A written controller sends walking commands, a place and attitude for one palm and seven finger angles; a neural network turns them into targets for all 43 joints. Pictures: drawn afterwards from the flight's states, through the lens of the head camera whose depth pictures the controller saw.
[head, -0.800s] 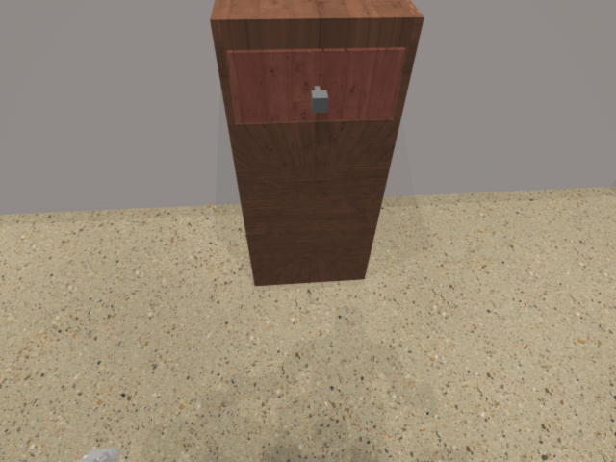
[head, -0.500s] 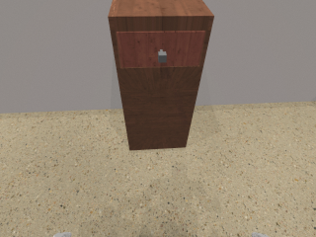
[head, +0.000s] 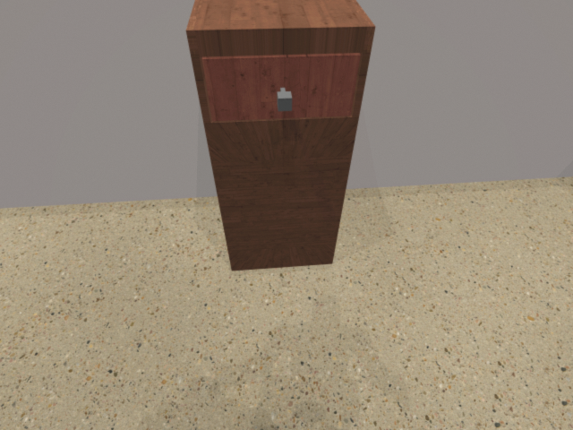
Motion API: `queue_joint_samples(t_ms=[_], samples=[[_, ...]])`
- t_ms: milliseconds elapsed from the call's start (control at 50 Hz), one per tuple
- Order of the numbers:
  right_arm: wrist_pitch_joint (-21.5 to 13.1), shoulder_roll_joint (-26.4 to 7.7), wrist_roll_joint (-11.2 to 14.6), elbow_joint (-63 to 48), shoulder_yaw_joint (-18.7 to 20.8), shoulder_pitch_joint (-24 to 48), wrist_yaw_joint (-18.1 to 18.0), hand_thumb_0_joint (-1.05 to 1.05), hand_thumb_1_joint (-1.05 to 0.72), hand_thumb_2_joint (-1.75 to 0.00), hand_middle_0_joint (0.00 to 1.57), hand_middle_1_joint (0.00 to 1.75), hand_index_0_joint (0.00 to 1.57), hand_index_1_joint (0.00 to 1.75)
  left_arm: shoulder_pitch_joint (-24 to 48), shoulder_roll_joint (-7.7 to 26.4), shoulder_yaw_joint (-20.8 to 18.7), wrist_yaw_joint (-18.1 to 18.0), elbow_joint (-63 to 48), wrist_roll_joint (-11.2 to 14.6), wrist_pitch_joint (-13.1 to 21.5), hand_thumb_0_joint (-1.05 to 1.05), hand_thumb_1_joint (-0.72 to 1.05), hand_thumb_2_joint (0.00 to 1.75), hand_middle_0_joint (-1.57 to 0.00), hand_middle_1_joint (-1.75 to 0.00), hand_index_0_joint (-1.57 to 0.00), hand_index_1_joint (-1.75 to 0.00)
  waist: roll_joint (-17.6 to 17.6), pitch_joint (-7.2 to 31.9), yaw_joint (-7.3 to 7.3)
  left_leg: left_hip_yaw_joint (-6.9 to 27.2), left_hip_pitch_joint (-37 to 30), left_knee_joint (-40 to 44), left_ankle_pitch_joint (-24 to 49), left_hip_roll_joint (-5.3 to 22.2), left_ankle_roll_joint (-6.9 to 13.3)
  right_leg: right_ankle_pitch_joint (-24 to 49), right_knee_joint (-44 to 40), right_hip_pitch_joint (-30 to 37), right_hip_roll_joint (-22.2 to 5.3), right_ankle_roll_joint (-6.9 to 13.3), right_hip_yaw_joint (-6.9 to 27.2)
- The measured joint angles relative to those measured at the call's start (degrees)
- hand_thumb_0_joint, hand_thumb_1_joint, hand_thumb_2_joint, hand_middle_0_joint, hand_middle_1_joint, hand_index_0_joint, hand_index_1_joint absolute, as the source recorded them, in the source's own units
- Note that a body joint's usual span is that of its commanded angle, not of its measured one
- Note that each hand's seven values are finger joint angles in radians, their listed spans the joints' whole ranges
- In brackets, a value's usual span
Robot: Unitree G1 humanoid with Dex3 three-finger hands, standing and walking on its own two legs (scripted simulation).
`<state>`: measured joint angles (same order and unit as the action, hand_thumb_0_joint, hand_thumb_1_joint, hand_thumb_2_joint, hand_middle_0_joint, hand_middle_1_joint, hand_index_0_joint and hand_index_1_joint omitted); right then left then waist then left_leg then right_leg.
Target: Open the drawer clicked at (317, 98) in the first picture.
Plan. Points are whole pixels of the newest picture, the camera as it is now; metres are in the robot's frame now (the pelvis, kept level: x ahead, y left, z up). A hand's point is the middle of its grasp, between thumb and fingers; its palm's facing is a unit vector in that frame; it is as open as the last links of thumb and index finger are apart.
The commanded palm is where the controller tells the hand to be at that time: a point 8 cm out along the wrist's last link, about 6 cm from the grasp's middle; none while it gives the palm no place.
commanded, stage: stand and wait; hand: left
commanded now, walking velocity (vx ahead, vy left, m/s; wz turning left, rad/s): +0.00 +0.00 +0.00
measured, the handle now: (283, 97) +0.86 +0.06 +0.04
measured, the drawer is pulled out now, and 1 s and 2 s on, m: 0.00 0.00 0.00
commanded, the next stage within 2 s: look at it before walking up in 0.30 s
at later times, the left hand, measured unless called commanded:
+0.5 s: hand out of the picture +0.07 +0.25 -0.16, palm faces -0.02 -0.94 -0.33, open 7.4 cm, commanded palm none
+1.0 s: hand out of the picture +0.08 +0.25 -0.15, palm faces -0.01 -0.94 -0.34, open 7.4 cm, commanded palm none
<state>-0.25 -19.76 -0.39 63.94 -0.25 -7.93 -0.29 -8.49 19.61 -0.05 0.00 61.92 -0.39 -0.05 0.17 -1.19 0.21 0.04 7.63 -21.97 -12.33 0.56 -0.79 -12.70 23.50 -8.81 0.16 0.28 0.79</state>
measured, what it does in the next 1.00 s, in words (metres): stands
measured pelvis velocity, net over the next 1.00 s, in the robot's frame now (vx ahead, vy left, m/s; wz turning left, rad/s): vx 0.00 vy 0.00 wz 0.00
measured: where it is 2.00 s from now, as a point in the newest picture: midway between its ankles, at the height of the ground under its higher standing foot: outside the picture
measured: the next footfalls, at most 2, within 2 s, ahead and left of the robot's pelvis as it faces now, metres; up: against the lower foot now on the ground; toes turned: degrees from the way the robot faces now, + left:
left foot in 1.96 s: +0.05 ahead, +0.14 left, +0.00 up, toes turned -26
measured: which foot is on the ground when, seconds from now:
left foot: down 0.00-1.00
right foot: down 0.00-1.00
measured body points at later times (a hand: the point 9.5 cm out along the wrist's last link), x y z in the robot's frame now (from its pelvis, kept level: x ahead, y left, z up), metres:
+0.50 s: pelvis +0.00 +0.00 +0.00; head +0.00 +0.00 +0.45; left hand +0.07 +0.29 -0.13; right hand +0.06 -0.30 -0.13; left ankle +0.00 +0.13 -0.74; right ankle +0.00 -0.12 -0.74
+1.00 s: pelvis +0.00 +0.00 +0.00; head +0.01 +0.00 +0.45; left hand +0.08 +0.30 -0.13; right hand +0.09 -0.29 -0.13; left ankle +0.00 +0.13 -0.74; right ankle +0.00 -0.12 -0.74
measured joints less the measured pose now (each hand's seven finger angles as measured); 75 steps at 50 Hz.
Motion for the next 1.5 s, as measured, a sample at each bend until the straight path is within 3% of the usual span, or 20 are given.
queue_joint_samples(t_ms=[1120, 1220, 1400, 1460, 1500], samples=[[-0.3, 0.3, 0.1, -0.5, -0.2, 1.9, -0.1, 0.00, -0.90, -0.90, 0.20, 0.30, 0.20, 0.30, 0.5, 0.0, -0.1, 0.1, -0.2, -0.2, 0.2, 0.01, 0.91, 0.90, -0.20, -0.30, -0.21, -0.30, -0.3, -0.3, -0.69, -0.1, -0.7, 1.8, 0.7, 0.1, 0.0, 0.9, -2.2, 0.8, 0.1, -0.1, 0.1], [0.5, 1.7, 0.0, -3.1, 0.6, 1.7, -1.0, 0.00, -0.90, -0.90, 0.20, 0.30, 0.20, 0.30, -1.1, -1.2, -0.9, -0.4, -2.0, -0.3, -1.6, 0.01, 0.91, 0.90, -0.20, -0.30, -0.20, -0.30, -0.3, -0.6, -1.19, -2.5, 1.5, -2.2, -1.5, 1.0, -0.2, -0.2, 2.0, -2.5, 1.0, -0.1, 2.5], [1.8, 6.0, -0.2, -7.5, 1.7, -1.6, -1.0, 0.00, -0.90, -0.90, 0.20, 0.30, 0.20, 0.30, -4.1, -5.0, -1.7, 0.7, -6.5, -0.6, -3.8, 0.01, 0.91, 0.90, -0.20, -0.30, -0.20, -0.30, -1.4, -1.9, -0.52, -6.9, 7.0, -11.6, -6.2, 2.6, -0.1, -3.6, 12.6, -10.4, 3.1, -0.1, 6.8], [1.8, 6.8, -0.2, -7.9, 2.2, -2.4, -0.9, 0.00, -0.90, -0.90, 0.20, 0.30, 0.20, 0.30, -4.3, -6.1, -2.3, 1.0, -7.7, -0.6, -4.0, 0.01, 0.91, 0.90, -0.20, -0.30, -0.20, -0.30, -1.6, -3.0, -0.95, -9.0, 7.4, -13.9, -7.4, 3.4, -0.2, -8.5, 21.2, -13.6, 2.1, -0.6, 3.7], [2.0, 6.8, -0.4, -7.9, 2.5, -2.7, -0.9, 0.00, -0.90, -0.90, 0.20, 0.30, 0.20, 0.30, -4.8, -7.0, -2.7, 1.3, -8.5, -0.6, -3.9, 0.01, 0.91, 0.90, -0.20, -0.30, -0.20, -0.30, -0.5, -3.5, -1.26, -10.0, 7.5, -16.0, -8.6, 4.8, -0.7, -10.6, 22.4, -13.0, 1.1, -0.8, 0.6]])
